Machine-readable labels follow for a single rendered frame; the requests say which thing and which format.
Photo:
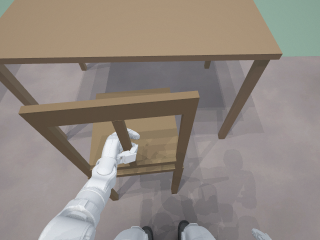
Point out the left robot hand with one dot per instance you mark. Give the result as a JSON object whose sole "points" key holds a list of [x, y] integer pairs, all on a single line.
{"points": [[113, 146]]}

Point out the right robot hand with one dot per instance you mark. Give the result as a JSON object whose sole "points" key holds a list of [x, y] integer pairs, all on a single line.
{"points": [[260, 235]]}

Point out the left robot forearm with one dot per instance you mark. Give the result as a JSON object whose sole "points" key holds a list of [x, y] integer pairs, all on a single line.
{"points": [[92, 198]]}

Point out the robot left upper arm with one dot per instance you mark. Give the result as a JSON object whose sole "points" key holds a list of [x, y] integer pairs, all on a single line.
{"points": [[66, 228]]}

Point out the right robot foot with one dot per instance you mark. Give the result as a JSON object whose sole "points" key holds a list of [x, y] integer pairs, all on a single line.
{"points": [[181, 228]]}

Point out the robot left thigh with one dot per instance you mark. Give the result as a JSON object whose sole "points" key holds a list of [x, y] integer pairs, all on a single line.
{"points": [[132, 234]]}

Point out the table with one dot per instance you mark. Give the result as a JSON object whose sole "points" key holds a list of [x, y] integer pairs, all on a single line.
{"points": [[119, 31]]}

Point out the chair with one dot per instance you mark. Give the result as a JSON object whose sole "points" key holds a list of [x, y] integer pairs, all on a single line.
{"points": [[149, 112]]}

